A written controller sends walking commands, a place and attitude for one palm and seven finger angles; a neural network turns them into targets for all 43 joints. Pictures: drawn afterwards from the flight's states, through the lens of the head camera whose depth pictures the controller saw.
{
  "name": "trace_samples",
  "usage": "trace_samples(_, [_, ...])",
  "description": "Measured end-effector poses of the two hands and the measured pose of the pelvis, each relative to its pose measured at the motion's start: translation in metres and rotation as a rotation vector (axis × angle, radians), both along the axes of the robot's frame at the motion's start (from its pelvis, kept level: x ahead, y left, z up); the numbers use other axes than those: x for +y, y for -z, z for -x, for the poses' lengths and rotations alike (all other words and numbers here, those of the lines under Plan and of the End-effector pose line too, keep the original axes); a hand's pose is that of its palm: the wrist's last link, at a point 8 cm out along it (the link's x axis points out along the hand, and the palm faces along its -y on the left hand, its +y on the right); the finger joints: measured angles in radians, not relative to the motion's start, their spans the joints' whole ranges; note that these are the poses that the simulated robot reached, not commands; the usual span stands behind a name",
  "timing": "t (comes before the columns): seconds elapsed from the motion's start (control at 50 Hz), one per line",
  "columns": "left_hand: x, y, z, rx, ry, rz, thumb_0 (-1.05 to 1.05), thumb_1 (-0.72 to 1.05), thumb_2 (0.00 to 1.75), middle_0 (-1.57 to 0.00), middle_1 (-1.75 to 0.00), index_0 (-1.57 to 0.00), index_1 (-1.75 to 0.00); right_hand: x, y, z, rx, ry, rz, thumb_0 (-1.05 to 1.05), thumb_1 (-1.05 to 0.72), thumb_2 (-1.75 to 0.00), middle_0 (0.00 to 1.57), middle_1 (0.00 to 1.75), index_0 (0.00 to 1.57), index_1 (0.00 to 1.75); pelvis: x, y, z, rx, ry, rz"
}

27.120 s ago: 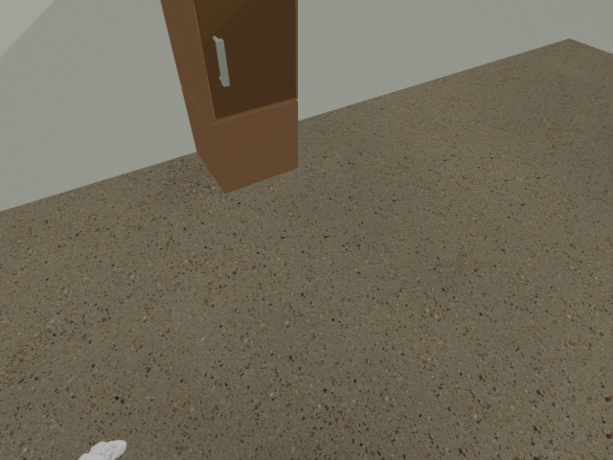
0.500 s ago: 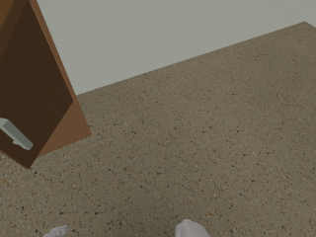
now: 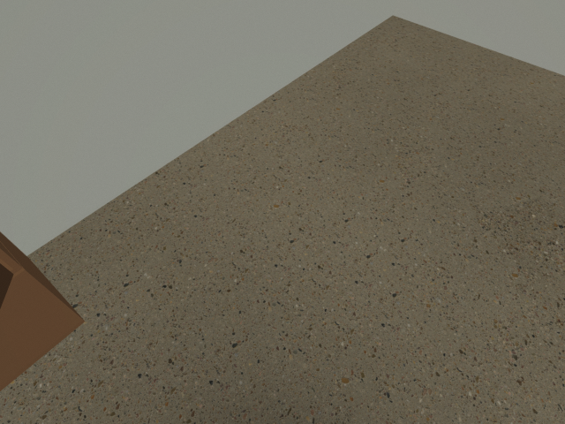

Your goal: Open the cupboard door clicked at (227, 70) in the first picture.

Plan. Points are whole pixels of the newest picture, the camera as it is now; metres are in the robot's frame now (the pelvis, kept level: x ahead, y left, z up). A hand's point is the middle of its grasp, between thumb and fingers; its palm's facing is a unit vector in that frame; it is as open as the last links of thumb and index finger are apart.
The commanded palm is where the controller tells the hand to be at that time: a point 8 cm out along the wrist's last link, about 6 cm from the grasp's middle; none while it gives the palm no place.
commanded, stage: walk to a spot facing it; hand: left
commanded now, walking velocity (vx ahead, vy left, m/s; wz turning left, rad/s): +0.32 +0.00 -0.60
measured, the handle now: out of the picture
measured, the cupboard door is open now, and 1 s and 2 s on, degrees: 47 47 47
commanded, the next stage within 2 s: turn to face it in 1.10 s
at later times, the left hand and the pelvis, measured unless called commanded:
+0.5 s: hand (254, 292) +0.37 +0.08 -0.17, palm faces -0.32 -0.92 -0.21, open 7.3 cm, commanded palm none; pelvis +0.17 -0.07 -0.02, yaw -17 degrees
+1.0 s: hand (262, 277) +0.42 +0.07 -0.19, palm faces -0.33 -0.93 -0.15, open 7.3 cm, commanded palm none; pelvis +0.41 -0.12 -0.02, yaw -26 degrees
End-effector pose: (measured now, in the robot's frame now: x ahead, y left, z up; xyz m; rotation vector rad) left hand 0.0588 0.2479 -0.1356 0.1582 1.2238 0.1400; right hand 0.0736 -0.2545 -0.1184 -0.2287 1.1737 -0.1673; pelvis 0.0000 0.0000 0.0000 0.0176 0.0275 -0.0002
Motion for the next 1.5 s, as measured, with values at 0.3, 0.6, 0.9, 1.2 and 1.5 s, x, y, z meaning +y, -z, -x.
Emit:
trace_samples(0.3, [-0.029, -0.002, -0.185, -0.037, 0.255, 0.038, 0.01, 0.91, 0.9, -0.2, -0.3, -0.2, -0.3, 0.025, -0.002, 0.067, 0.254, 0.261, -0.026, 0.0, -0.9, -0.9, 0.2, 0.3, 0.21, 0.3, -0.006, -0.004, -0.094, 0.016, 0.199, 0.043])
trace_samples(0.6, [-0.137, -0.001, -0.316, -0.051, 0.399, -0.002, 0.01, 0.91, 0.9, -0.2, -0.3, -0.2, -0.3, -0.056, 0.021, -0.06, 0.166, 0.429, -0.085, 0.01, -0.91, -0.9, 0.2, 0.3, 0.2, 0.3, -0.086, 0.002, -0.21, -0.02, 0.336, 0.004])
trace_samples(0.9, [-0.13, 0.016, -0.326, 0.251, 0.254, -0.006, 0.01, 0.92, 0.9, -0.2, -0.3, -0.21, -0.3, -0.114, 0.004, -0.338, -0.155, 0.293, -0.047, 0.0, -0.91, -0.9, 0.19, 0.3, 0.2, 0.3, -0.115, 0.008, -0.366, -0.023, 0.4, 0.023])
trace_samples(1.2, [-0.213, -0.003, -0.569, 0.044, 0.471, 0.019, 0.01, 0.92, 0.9, -0.2, -0.3, -0.2, -0.3, -0.122, 0.009, -0.293, 0.119, 0.554, -0.038, -0.01, -0.94, -0.9, 0.2, 0.3, 0.21, 0.3, -0.152, -0.006, -0.475, -0.027, 0.536, 0.02])
trace_samples(1.5, [-0.345, -0.008, -0.688, -0.144, 0.543, 0.035, 0.0, 0.91, 0.9, -0.2, -0.3, -0.2, -0.3, -0.161, 0.026, -0.317, 0.296, 0.619, -0.168, 0.0, -0.91, -0.9, 0.19, 0.3, 0.2, 0.3, -0.239, 0.002, -0.538, -0.028, 0.448, 0.007])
